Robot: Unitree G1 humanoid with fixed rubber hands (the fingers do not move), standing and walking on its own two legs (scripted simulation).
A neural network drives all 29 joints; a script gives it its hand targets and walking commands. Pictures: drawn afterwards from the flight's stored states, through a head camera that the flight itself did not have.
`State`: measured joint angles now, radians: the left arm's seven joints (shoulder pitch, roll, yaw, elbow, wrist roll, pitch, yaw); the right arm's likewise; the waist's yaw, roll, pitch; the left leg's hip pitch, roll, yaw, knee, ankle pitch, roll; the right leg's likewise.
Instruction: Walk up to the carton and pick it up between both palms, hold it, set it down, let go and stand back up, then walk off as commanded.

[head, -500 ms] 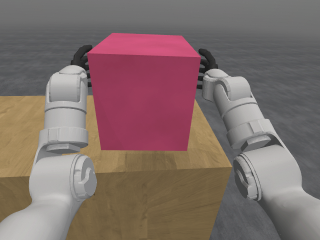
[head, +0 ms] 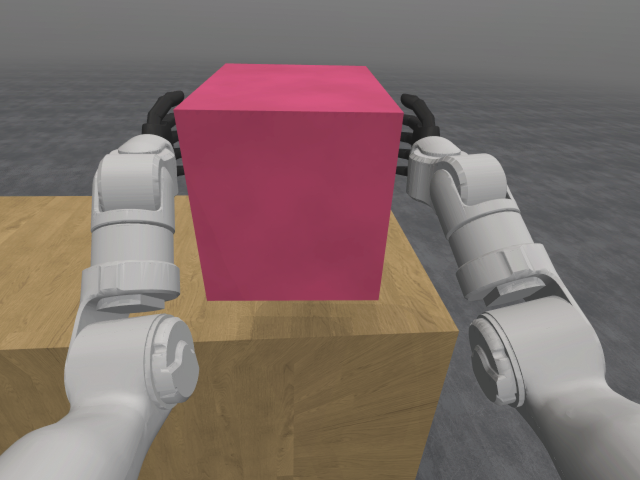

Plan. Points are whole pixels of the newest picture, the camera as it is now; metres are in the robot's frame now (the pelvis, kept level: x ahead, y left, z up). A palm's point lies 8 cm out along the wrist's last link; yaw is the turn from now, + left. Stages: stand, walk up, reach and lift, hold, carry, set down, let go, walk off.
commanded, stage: hold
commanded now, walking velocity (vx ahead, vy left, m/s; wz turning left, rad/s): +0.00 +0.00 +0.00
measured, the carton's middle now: (294, 170) +0.43 +0.01 +0.28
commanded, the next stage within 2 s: set down in 1.94 s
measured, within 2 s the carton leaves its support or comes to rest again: neither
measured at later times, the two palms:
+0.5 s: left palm (186, 152) +0.41 +0.15 +0.31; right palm (423, 159) +0.39 -0.15 +0.31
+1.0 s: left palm (153, 140) +0.35 +0.16 +0.35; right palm (426, 153) +0.34 -0.13 +0.34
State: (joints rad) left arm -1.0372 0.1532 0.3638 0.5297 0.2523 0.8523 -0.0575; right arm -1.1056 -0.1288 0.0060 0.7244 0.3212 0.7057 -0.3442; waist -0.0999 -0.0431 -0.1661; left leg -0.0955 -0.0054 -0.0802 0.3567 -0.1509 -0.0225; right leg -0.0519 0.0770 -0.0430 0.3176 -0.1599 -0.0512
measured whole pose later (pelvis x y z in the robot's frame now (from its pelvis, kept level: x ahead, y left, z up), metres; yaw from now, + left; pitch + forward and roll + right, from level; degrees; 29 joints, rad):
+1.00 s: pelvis -0.01 +0.00 +0.00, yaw +0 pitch -6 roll +0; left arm -1.06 0.14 0.37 0.47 0.29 0.92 -0.05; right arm -1.13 -0.12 -0.03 0.77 0.32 0.70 -0.31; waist -0.10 -0.02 -0.18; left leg -0.11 -0.01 -0.08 0.36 -0.15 -0.02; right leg -0.06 0.07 -0.04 0.32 -0.16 -0.05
